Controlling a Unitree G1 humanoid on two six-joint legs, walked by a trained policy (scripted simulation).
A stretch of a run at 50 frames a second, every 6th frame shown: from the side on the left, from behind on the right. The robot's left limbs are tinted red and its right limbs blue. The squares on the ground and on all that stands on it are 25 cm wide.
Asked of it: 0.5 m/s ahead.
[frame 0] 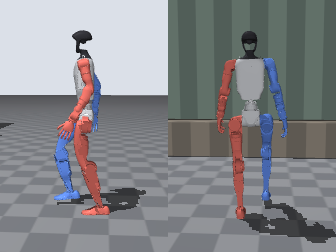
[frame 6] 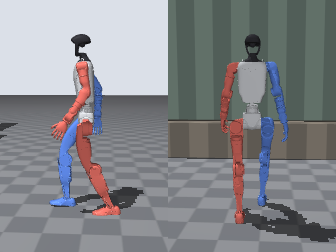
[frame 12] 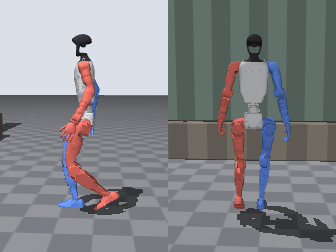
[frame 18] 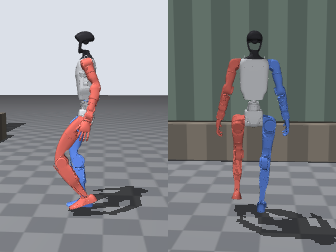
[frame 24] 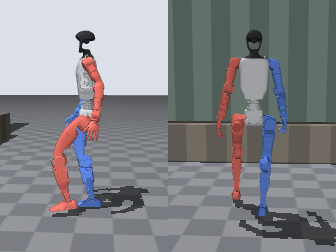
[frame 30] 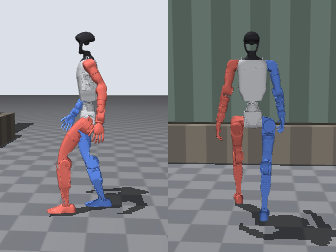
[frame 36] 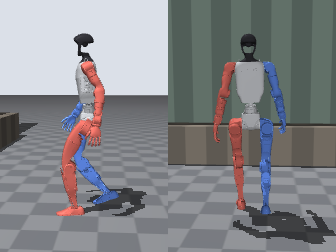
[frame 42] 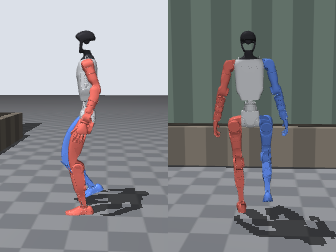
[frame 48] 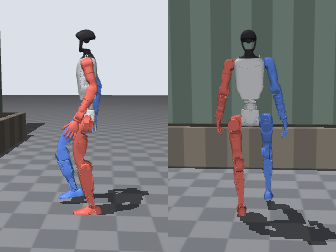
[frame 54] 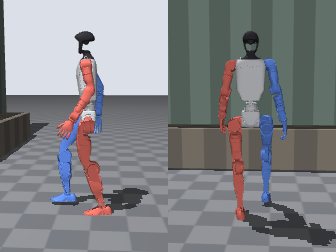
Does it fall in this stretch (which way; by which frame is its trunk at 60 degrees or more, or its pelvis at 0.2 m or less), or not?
no
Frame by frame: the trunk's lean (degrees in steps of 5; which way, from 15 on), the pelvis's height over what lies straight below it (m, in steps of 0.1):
0: 5, 0.8
6: 5, 0.8
12: 5, 0.8
18: 0, 0.8
24: 0, 0.8
30: 5, 0.8
36: 5, 0.8
42: 5, 0.8
48: 5, 0.8
54: 5, 0.8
